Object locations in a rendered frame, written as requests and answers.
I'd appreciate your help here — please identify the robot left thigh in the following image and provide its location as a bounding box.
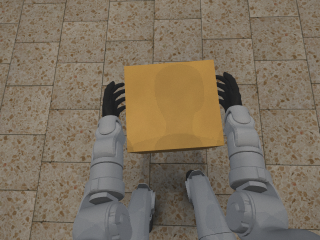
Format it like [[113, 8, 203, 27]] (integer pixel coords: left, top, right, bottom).
[[127, 188, 156, 240]]

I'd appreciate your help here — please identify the robot right hand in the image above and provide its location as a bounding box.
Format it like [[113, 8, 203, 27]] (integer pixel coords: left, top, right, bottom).
[[215, 72, 242, 113]]

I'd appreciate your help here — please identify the left robot forearm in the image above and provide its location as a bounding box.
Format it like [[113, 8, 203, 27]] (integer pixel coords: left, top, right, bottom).
[[72, 115, 126, 239]]

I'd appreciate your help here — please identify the left robot shin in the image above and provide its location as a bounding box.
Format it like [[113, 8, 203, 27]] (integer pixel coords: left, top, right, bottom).
[[131, 183, 152, 222]]

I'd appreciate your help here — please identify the right robot forearm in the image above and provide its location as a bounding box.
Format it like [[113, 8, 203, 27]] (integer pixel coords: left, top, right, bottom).
[[223, 105, 289, 227]]

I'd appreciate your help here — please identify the robot left hand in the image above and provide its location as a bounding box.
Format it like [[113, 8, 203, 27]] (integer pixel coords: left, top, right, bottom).
[[102, 81, 126, 118]]

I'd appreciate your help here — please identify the left robot upper arm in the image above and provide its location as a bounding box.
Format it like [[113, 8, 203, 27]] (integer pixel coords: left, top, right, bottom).
[[73, 200, 133, 240]]

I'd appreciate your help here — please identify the right robot upper arm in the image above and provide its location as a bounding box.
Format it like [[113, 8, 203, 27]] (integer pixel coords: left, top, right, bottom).
[[225, 189, 320, 240]]

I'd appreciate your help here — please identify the carton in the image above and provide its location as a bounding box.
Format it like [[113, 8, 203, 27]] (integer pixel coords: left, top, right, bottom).
[[124, 59, 225, 154]]

